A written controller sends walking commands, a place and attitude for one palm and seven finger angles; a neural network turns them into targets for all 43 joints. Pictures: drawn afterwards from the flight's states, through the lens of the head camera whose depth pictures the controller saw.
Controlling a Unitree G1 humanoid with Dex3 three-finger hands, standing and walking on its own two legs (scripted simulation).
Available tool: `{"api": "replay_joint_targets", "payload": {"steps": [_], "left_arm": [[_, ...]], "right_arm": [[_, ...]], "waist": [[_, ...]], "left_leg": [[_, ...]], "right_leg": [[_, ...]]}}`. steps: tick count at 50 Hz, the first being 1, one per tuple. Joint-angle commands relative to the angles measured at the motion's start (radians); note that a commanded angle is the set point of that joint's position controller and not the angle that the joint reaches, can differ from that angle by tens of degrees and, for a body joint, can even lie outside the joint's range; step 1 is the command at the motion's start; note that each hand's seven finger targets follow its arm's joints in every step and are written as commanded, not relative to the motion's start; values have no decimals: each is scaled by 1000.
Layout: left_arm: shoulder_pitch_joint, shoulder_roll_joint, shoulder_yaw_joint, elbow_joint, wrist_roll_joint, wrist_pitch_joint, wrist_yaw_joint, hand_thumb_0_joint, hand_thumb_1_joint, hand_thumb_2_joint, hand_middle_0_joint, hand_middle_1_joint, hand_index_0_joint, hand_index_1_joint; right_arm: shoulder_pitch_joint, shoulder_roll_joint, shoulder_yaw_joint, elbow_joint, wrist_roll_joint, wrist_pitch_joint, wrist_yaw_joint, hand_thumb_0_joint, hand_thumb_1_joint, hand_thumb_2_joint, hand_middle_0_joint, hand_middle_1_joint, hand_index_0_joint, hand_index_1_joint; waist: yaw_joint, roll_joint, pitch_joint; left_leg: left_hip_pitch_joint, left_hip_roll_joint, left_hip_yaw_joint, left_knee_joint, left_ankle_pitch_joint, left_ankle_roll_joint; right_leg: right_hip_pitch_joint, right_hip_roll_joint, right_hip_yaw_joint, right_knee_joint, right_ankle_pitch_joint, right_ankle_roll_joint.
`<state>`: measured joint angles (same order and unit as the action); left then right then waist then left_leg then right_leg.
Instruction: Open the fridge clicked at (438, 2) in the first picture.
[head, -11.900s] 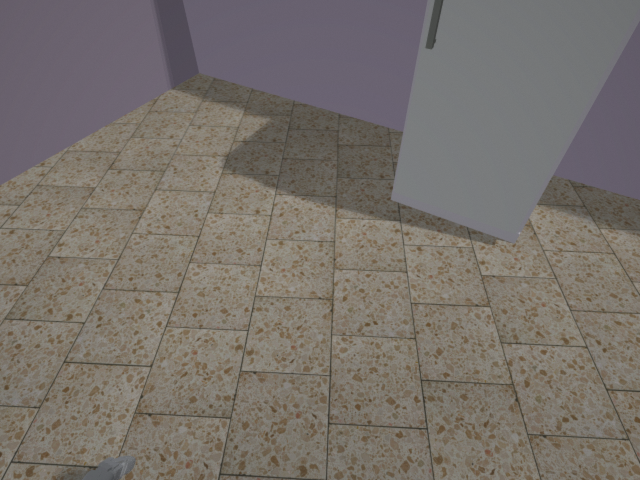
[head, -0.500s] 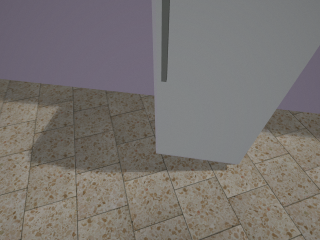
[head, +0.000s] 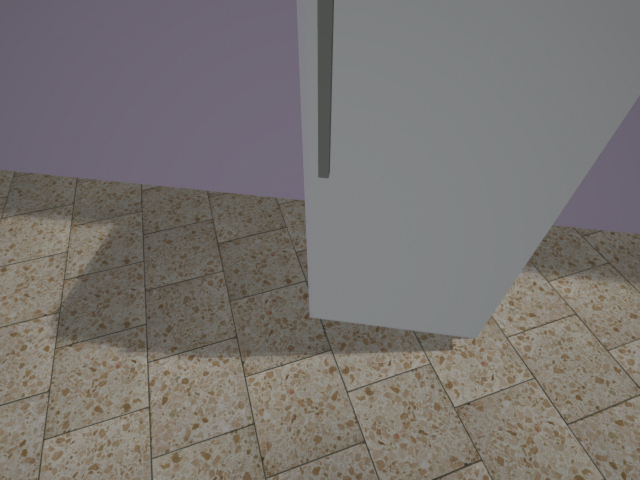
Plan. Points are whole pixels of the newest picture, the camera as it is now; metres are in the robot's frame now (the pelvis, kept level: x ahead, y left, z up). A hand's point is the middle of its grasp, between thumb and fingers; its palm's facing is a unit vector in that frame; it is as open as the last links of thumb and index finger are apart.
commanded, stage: look again from close up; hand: left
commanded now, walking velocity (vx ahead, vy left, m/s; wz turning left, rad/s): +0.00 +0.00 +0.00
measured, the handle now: (326, 69) +0.68 +0.04 +0.18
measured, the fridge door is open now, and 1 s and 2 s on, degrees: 0 0 0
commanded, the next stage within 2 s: shuffle to correct the standing spot in 0.38 s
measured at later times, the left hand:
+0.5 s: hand out of the picture -0.01 +0.15 -0.18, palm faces +0.05 -0.99 -0.15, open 7.3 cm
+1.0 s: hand out of the picture +0.07 +0.09 -0.17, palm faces +0.05 -0.98 -0.17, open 7.3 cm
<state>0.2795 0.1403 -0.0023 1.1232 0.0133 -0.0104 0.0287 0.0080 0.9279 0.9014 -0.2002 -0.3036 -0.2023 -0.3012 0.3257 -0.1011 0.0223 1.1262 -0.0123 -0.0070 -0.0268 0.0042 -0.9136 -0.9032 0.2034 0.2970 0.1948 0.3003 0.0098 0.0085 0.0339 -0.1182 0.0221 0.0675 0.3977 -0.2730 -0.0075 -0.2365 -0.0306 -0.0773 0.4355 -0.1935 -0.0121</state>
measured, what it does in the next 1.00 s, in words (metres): walks ahead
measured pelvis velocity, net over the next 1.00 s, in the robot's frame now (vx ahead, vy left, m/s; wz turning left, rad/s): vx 0.11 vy -0.06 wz -0.03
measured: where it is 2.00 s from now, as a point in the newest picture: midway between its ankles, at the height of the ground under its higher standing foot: outside the picture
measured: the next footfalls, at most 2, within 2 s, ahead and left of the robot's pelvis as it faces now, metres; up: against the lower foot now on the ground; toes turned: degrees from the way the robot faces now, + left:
left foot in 1.22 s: +0.32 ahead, +0.03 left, +0.00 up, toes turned +3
right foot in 1.50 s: +0.28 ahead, -0.25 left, +0.00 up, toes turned -6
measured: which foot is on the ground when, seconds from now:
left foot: down 0.00-0.78, up 0.80-1.00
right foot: down 0.00-1.00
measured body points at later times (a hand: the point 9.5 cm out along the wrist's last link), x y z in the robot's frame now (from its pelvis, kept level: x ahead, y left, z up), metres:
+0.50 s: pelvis +0.02 +0.00 +0.00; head +0.03 +0.00 +0.45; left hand -0.01 +0.20 -0.16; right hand +0.00 -0.20 -0.16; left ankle -0.04 +0.12 -0.74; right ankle +0.02 -0.11 -0.74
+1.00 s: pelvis +0.11 -0.06 +0.00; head +0.14 -0.07 +0.45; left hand +0.07 +0.14 -0.16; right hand +0.11 -0.28 -0.17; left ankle +0.11 +0.07 -0.67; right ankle +0.04 -0.10 -0.74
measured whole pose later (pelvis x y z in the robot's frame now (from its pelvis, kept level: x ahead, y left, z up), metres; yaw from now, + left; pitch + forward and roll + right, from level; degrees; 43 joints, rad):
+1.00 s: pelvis +0.11 -0.06 +0.00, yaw -2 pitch +1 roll +2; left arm 0.39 0.10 0.03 1.11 0.03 -0.07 0.03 0.00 0.91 0.90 -0.20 -0.30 -0.20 -0.30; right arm 0.25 -0.15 -0.04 1.09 -0.03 0.01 -0.01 0.01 -0.92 -0.90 0.20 0.30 0.19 0.30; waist 0.02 -0.01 0.04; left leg -0.52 0.08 0.11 1.07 -0.35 -0.01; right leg -0.09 0.04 -0.12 0.40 -0.33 -0.11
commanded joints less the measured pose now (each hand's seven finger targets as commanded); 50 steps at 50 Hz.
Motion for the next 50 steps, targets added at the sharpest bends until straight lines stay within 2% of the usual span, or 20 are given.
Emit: {"api": "replay_joint_targets", "payload": {"steps": [1, 12, 24, 27, 29, 31, 33, 34, 36, 37, 38, 39, 40, 41, 42, 43, 44, 45, 47, 50], "left_arm": [[65, 77, 12, -21, -6, -16, 3, 0, 900, 900, -200, -300, -200, -300], [93, 59, 10, -3, -5, -19, 6, 0, 900, 900, -200, -300, -200, -300], [106, 51, 11, 2, -4, -21, 7, 0, 900, 900, -200, -300, -200, -300], [102, 52, 22, 1, 2, -9, -2, 0, 900, 900, -200, -300, -200, -300], [85, 51, 32, -18, 7, -2, -13, 0, 900, 900, -200, -300, -200, -300], [55, 37, 40, -47, 15, 1, -24, 0, 900, 900, -200, -300, -200, -300], [18, 26, 47, -80, 21, 2, -35, 0, 900, 900, -200, -300, -200, -300], [-5, 26, 52, -97, 22, 1, -41, 0, 900, 900, -200, -300, -200, -300], [3, 14, 59, -106, 21, -8, -49, 0, 900, 900, -200, -300, -200, -300], [51, 13, 62, -93, 19, -15, -50, 0, 900, 900, -200, -300, -200, -300], [162, 38, 71, -57, 18, -25, -47, 0, 900, 900, -200, -300, -200, -300], [313, 123, 87, -7, 18, -38, -32, 0, 900, 900, -200, -300, -200, -300], [419, 169, 94, 29, 2, -39, -17, 0, 900, 900, -200, -300, -200, -300], [410, 139, 85, 39, -4, -44, -7, 0, 900, 900, -200, -300, -200, -300], [355, 101, 73, 27, 0, -44, -2, 0, 900, 900, -200, -300, -200, -300], [315, 90, 67, 11, 1, -44, 0, 0, 900, 900, -200, -300, -200, -300], [274, 77, 60, -4, 2, -51, 0, 0, 900, 900, -200, -300, -200, -300], [243, 60, 55, -17, 4, -57, 3, 0, 900, 900, -200, -300, -200, -300], [217, 52, 44, -21, 8, -66, 4, 0, 900, 900, -200, -300, -200, -300], [230, 60, 39, -7, 12, -73, 5, 0, 900, 900, -200, -300, -200, -300]], "right_arm": [[85, -79, -19, -8, 0, -19, -11, 0, -900, -900, 200, 300, 200, 300], [100, -61, -16, 13, 0, -23, -16, 0, -900, -900, 200, 300, 200, 300], [104, -65, -17, 13, -1, -27, -20, 0, -900, -900, 200, 300, 200, 300], [120, -78, -27, 19, -9, -17, -18, 0, -900, -900, 200, 300, 200, 300], [122, -101, -40, 12, -13, -12, -16, 0, -900, -900, 200, 300, 200, 300], [134, -130, -55, 4, -15, -11, -17, 0, -900, -900, 200, 300, 200, 300], [146, -153, -68, -5, -20, -14, -22, 0, -900, -900, 200, 300, 200, 300], [155, -156, -71, -9, -23, -18, -22, 0, -900, -900, 200, 300, 200, 300], [150, -154, -72, -13, -26, -28, -23, 0, -900, -900, 200, 300, 200, 300], [131, -153, -69, -17, -25, -30, -23, 0, -900, -900, 200, 300, 200, 300], [104, -138, -65, -30, -20, -36, -21, 0, -900, -900, 200, 300, 200, 300], [79, -87, -53, -59, -6, -48, -12, 0, -900, -900, 200, 300, 200, 300], [-5, -73, -49, -98, -4, -46, -6, 0, -900, -900, 200, 300, 200, 300], [-44, -102, -57, -105, -9, -41, -3, 0, -900, -900, 200, 300, 200, 300], [-62, -90, -63, -105, -8, -41, -1, 0, -900, -900, 200, 300, 200, 300], [-82, -74, -61, -103, -9, -40, 5, 0, -900, -900, 200, 300, 200, 300], [-82, -58, -62, -96, -11, -33, 12, 0, -900, -900, 200, 300, 200, 300], [-66, -42, -63, -89, -12, -26, 18, 0, -900, -900, 200, 300, 200, 300], [-56, -31, -61, -83, -13, -15, 28, 0, -900, -900, 200, 300, 200, 300], [-108, -33, -63, -101, -8, -16, 34, 0, -900, -900, 200, 300, 200, 300]], "waist": [[2, -5, 20], [1, -5, 48], [0, 5, 37], [-6, 4, 67], [-13, 49, 102], [-25, 118, 152], [-39, 164, 192], [-44, 153, 203], [-30, 118, 185], [-5, 92, 145], [49, 7, 62], [102, -243, -38], [135, -369, -41], [124, -312, -23], [98, -188, 21], [81, -95, 34], [51, -47, 38], [26, -33, 51], [-1, -84, 49], [-1, -93, 63]], "left_leg": [[-105, 82, -69, -85, 117, 27], [-98, 81, -64, -83, 132, 26], [-79, 85, -63, -77, 169, 26], [-79, 95, -60, -81, -61, 36], [-95, 134, -103, -124, -211, 60], [-95, 202, -178, -176, -306, 99], [-60, 271, -241, -193, -285, 144], [-59, 295, -256, -189, -231, 164], [-54, 296, -221, -135, -71, 171], [-98, 260, -156, -60, 7, 143], [-195, 181, -53, 115, 76, 105], [-401, 56, 90, 399, 15, 54], [-534, -13, 81, 661, -328, 35], [-577, 25, -18, 783, -308, 36], [-605, 48, -23, 835, -256, 28], [-596, 65, -19, 846, -225, 22], [-565, 73, -14, 821, -182, 15], [-534, 75, 0, 785, -138, 12], [-485, 66, 24, 702, -51, 1], [-489, 59, 51, 555, 7, 0]], "right_leg": [[80, -89, 88, -62, 105, -26], [71, -86, 85, -65, 117, -28], [83, -85, 80, -56, 156, -30], [16, -58, 74, -28, -89, -40], [-54, -30, 52, 23, -192, -41], [-146, 8, 7, 137, -199, -40], [-256, 19, -20, 243, -207, -36], [-278, 10, -18, 266, -224, -36], [-241, 1, -16, 224, -217, -39], [-114, 6, -21, 127, -156, -45], [106, -19, 41, 41, -66, -67], [373, -191, 285, -26, 82, -134], [415, -328, 472, -114, 297, -207], [394, -314, 440, -104, 438, -222], [352, -315, 380, -101, 488, -251], [300, -303, 335, -102, 475, -258], [243, -272, 271, -123, 468, -233], [196, -248, 217, -152, 445, -214], [142, -199, 154, -183, 444, -192], [180, -178, 120, -186, 505, -187]]}}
